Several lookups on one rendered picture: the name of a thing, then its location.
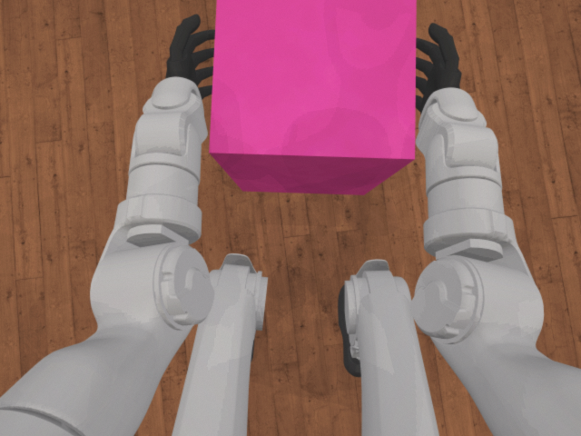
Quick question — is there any carton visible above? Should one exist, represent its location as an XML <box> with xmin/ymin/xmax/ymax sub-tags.
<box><xmin>209</xmin><ymin>0</ymin><xmax>417</xmax><ymax>195</ymax></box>

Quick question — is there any robot right hand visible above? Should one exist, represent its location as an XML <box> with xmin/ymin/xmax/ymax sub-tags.
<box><xmin>416</xmin><ymin>23</ymin><xmax>461</xmax><ymax>114</ymax></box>

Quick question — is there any left robot forearm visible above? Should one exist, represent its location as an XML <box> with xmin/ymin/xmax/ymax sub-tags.
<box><xmin>90</xmin><ymin>77</ymin><xmax>208</xmax><ymax>306</ymax></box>

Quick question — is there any robot right foot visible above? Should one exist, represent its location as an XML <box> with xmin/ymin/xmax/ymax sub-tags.
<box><xmin>338</xmin><ymin>284</ymin><xmax>361</xmax><ymax>377</ymax></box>

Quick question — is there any right robot forearm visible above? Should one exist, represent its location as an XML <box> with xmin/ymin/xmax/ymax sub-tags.
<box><xmin>416</xmin><ymin>87</ymin><xmax>534</xmax><ymax>282</ymax></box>

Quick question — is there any right robot upper arm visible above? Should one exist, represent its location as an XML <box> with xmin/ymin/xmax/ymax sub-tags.
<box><xmin>410</xmin><ymin>255</ymin><xmax>581</xmax><ymax>436</ymax></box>

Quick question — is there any robot left hand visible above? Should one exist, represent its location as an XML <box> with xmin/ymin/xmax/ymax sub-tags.
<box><xmin>165</xmin><ymin>15</ymin><xmax>215</xmax><ymax>99</ymax></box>

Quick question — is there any left robot upper arm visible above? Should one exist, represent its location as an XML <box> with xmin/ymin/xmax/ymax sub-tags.
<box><xmin>0</xmin><ymin>242</ymin><xmax>214</xmax><ymax>436</ymax></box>

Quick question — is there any right robot thigh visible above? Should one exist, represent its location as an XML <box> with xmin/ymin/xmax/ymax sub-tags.
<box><xmin>345</xmin><ymin>271</ymin><xmax>439</xmax><ymax>436</ymax></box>

